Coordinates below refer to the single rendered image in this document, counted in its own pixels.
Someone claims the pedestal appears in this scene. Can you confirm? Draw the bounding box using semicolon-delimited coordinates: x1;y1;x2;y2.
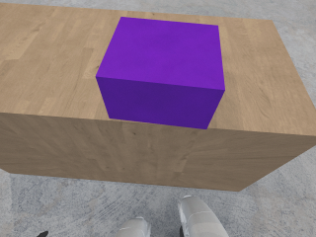
0;2;316;192

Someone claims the left robot thigh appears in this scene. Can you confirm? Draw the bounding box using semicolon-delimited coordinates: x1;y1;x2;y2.
115;217;151;237

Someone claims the carton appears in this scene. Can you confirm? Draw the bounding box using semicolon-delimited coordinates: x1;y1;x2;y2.
95;17;225;129

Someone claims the robot thigh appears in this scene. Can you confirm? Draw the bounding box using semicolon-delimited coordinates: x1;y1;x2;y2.
115;217;151;237
178;196;229;237

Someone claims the right robot thigh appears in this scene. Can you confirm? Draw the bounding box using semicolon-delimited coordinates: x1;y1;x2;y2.
178;196;229;237

